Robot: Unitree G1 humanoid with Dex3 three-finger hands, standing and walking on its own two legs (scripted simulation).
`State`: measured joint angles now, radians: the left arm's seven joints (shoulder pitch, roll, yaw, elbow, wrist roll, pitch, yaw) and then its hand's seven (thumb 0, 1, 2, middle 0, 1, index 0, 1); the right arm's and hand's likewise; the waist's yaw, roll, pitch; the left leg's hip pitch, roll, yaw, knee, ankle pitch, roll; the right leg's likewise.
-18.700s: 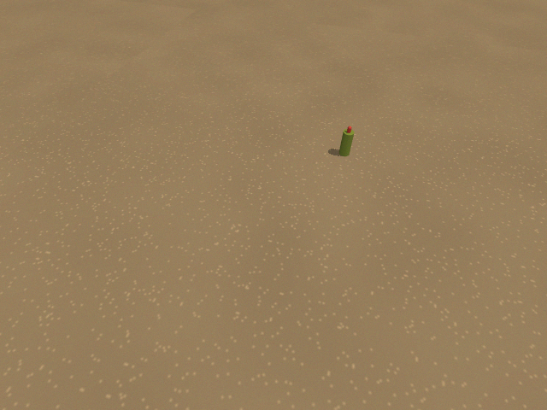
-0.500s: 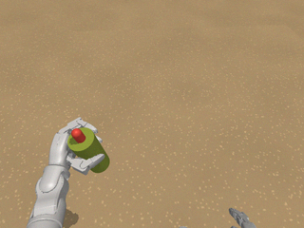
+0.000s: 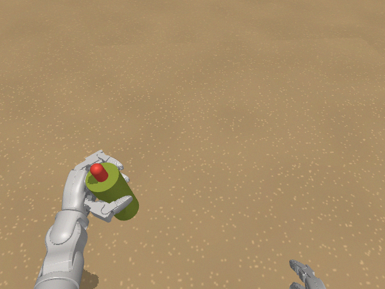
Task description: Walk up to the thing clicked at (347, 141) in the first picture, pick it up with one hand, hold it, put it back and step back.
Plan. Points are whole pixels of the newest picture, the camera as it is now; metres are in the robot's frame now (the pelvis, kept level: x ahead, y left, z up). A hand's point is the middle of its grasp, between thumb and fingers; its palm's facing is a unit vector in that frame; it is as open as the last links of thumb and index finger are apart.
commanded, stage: hold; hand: left
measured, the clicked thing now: (112, 190) +0.32 +0.17 +0.04
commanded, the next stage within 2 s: crouch in 1.78 s
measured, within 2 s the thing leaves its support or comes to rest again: neither
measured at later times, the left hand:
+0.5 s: hand (112, 185) +0.32 +0.17 +0.05, palm faces -0.03 -1.00 +0.00, open 9.2 cm
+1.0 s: hand (112, 184) +0.33 +0.17 +0.05, palm faces -0.04 -1.00 +0.00, open 9.2 cm
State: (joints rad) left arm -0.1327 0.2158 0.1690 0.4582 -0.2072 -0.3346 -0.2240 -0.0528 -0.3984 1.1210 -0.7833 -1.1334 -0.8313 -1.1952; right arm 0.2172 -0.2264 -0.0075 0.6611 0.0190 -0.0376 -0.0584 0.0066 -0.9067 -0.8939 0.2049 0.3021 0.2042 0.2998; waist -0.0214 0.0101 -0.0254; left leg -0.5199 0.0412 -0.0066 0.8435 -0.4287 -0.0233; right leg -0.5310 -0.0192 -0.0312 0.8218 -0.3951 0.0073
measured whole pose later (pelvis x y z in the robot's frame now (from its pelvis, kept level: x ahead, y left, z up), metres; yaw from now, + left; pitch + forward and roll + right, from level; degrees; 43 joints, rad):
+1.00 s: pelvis +0.00 +0.00 +0.00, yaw +0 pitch +5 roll -1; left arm -0.15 0.22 0.16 0.49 -0.20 -0.35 -0.22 -0.05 -0.39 1.12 -0.78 -1.14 -0.83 -1.20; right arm 0.23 -0.23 -0.01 0.68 0.01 -0.04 -0.05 0.01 -0.91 -0.90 0.20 0.30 0.20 0.30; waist -0.02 0.01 -0.03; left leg -0.50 0.04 0.00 0.82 -0.42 -0.02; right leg -0.51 -0.02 -0.03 0.79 -0.38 0.01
